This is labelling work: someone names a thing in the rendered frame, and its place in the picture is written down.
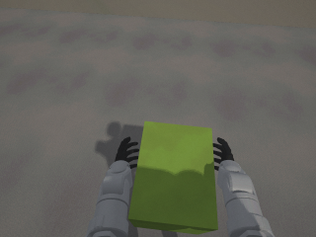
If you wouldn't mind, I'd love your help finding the right robot forearm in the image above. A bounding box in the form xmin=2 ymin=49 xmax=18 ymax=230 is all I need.
xmin=217 ymin=160 xmax=275 ymax=237

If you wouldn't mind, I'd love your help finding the left robot hand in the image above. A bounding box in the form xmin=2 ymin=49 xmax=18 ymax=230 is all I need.
xmin=115 ymin=137 xmax=139 ymax=169

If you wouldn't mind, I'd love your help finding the left robot forearm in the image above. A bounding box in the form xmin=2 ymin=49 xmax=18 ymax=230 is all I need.
xmin=85 ymin=160 xmax=133 ymax=237

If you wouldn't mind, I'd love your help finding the carton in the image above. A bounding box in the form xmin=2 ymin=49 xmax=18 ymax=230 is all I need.
xmin=128 ymin=121 xmax=218 ymax=235

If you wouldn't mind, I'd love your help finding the right robot hand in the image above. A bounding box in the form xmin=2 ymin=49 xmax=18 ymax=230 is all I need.
xmin=212 ymin=137 xmax=234 ymax=171

